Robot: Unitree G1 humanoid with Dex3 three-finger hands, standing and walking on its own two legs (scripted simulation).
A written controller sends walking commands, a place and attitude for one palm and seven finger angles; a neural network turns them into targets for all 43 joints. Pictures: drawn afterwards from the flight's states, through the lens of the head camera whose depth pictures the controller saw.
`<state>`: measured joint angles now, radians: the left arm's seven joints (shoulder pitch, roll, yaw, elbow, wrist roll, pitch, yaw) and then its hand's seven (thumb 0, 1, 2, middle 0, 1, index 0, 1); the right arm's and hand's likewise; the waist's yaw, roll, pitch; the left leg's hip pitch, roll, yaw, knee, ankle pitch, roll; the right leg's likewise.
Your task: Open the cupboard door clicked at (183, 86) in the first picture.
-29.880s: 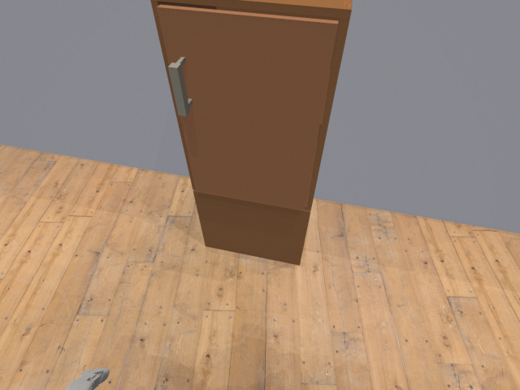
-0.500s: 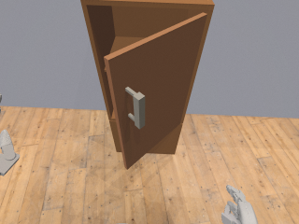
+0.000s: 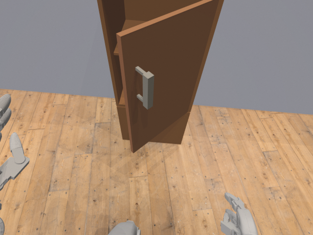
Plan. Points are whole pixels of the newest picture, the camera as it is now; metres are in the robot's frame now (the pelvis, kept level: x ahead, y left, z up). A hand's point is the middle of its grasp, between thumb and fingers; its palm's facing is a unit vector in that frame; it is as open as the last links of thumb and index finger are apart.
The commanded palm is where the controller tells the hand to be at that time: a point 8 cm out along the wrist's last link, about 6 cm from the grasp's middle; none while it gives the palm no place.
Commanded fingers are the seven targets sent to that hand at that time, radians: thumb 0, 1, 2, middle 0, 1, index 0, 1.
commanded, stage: stop stepping back and stand still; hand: left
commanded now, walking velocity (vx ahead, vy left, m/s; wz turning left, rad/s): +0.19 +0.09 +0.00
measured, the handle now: (143, 88) +0.50 +0.10 +0.06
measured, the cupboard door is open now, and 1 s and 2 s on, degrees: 47 47 47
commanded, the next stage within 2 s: let the arm hang, fingers relaxed in 0.84 s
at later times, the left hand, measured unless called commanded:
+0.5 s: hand out of the picture +0.09 +0.25 +0.15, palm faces +0.46 -0.76 -0.45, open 7.5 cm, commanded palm +0.05 +0.28 +0.18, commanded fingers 0.00 0.90 0.90 -0.20 -0.30 -0.20 -0.30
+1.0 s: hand out of the picture +0.08 +0.26 +0.10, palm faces +0.41 -0.76 -0.49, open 7.4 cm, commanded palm none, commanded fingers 0.00 0.90 0.90 -0.20 -0.30 -0.20 -0.30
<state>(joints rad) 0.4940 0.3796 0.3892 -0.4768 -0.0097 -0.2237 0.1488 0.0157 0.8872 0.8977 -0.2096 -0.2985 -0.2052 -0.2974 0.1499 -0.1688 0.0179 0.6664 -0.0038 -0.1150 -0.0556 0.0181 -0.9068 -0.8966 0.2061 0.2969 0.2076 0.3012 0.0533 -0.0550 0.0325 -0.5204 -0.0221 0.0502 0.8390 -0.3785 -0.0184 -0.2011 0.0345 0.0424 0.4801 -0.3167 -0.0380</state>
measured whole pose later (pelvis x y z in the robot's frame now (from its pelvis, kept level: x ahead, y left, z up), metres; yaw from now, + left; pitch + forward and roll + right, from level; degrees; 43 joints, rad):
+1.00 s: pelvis -0.12 -0.02 -0.01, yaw +5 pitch -1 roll +1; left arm 0.39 0.34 0.30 -0.13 0.03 -0.15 0.09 0.01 0.89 0.90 -0.21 -0.30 -0.20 -0.30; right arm 0.23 -0.23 -0.03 0.73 0.00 -0.08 0.00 0.02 -0.91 -0.90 0.20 0.30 0.20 0.30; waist 0.01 0.05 -0.01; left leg -0.39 0.02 0.05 0.92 -0.46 0.01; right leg -0.31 0.01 -0.11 0.55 -0.23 -0.09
